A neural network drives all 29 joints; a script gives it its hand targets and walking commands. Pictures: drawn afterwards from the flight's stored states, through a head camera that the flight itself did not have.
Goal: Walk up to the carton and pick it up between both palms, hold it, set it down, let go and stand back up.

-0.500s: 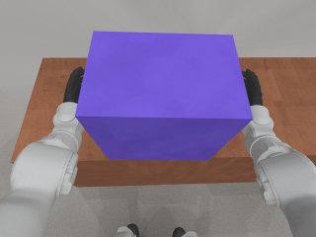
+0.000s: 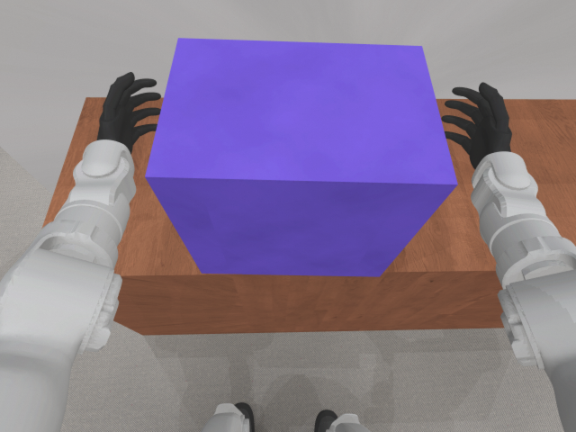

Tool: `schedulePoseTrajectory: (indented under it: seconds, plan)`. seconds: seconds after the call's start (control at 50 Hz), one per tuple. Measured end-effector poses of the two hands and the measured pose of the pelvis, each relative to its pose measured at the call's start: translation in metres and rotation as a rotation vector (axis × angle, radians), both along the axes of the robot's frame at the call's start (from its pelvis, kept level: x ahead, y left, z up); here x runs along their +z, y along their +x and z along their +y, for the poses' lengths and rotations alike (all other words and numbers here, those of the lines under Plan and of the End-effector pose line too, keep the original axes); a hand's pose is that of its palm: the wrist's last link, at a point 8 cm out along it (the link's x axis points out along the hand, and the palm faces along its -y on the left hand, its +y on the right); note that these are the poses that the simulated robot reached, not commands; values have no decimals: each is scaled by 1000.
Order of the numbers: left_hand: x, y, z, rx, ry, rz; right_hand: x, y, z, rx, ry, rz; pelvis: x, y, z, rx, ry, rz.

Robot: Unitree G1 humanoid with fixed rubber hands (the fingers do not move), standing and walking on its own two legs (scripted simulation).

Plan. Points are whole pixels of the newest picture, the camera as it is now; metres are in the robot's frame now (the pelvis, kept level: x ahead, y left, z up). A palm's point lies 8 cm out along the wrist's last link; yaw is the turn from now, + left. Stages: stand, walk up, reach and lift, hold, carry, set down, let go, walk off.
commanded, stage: set down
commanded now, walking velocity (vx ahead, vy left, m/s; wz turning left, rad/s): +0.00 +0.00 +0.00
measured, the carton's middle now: (295, 176) +0.49 +0.02 +0.01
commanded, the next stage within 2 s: none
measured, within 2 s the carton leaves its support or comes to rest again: neither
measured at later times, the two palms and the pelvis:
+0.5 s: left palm (64, 77) +0.49 +0.27 +0.17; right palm (540, 85) +0.50 -0.23 +0.18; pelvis +0.01 +0.00 +0.03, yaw +1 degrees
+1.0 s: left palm (67, 147) +0.43 +0.27 +0.13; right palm (511, 158) +0.45 -0.22 +0.12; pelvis +0.02 -0.01 +0.05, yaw +3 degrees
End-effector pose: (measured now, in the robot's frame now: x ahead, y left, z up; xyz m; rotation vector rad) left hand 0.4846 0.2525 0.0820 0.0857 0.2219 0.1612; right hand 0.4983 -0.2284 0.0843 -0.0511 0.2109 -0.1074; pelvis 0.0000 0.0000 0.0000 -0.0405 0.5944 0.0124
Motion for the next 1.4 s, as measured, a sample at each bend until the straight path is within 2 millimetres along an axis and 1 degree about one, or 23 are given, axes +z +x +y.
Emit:
schedulePoseTrajectory:
  seconds: [0.14,0.24,0.38,0.56,0.66,0.72,0.76,0.9,0.96,1.06,1.14,1.2,1.3,1.4]
  plan:
    - [39,-2,11,27,8,2,46,-1,-4,-17,-13,4,14,2,3,3,2,-73]
    - [61,-3,22,45,22,0,69,0,-5,-17,-16,11,22,5,3,10,2,-108]
    - [79,-2,27,47,23,-2,85,3,-4,-11,-6,13,29,8,1,22,1,-128]
    - [98,4,19,33,3,-13,104,8,-8,-13,8,-4,36,12,-4,26,4,-146]
    - [106,2,16,22,-2,-5,111,5,-11,-19,5,3,42,14,-8,27,11,-185]
    - [103,-4,16,13,-2,7,108,0,-12,-19,-1,16,46,15,-10,29,15,-219]
    - [97,-11,16,7,-2,17,101,-6,-12,-16,-4,28,48,16,-11,31,19,-243]
    - [60,-44,20,13,-18,46,57,-35,-1,6,19,64,52,18,-12,39,24,-289]
    - [50,-53,22,26,-30,46,44,-44,4,11,37,66,51,18,-11,41,24,-286]
    - [48,-58,19,20,-38,29,38,-52,5,0,49,54,50,17,-10,41,21,-292]
    - [50,-62,15,1,-43,17,39,-61,0,-12,43,50,51,17,-9,38,23,-325]
    - [47,-68,13,-6,-47,19,37,-71,-4,-18,36,55,53,19,-8,36,25,-358]
    - [35,-84,14,2,-53,33,27,-89,-6,-15,32,73,54,21,-7,32,30,-403]
    - [20,-100,18,17,-52,41,13,-102,-2,-4,42,85,53,23,-5,34,32,-423]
